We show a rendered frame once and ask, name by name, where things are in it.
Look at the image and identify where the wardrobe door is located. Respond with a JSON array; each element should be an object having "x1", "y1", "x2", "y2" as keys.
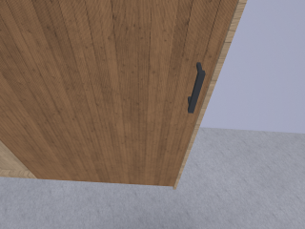
[
  {"x1": 0, "y1": 140, "x2": 30, "y2": 172},
  {"x1": 0, "y1": 0, "x2": 237, "y2": 187}
]

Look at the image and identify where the handle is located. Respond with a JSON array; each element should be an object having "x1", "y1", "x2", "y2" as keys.
[{"x1": 188, "y1": 62, "x2": 206, "y2": 114}]

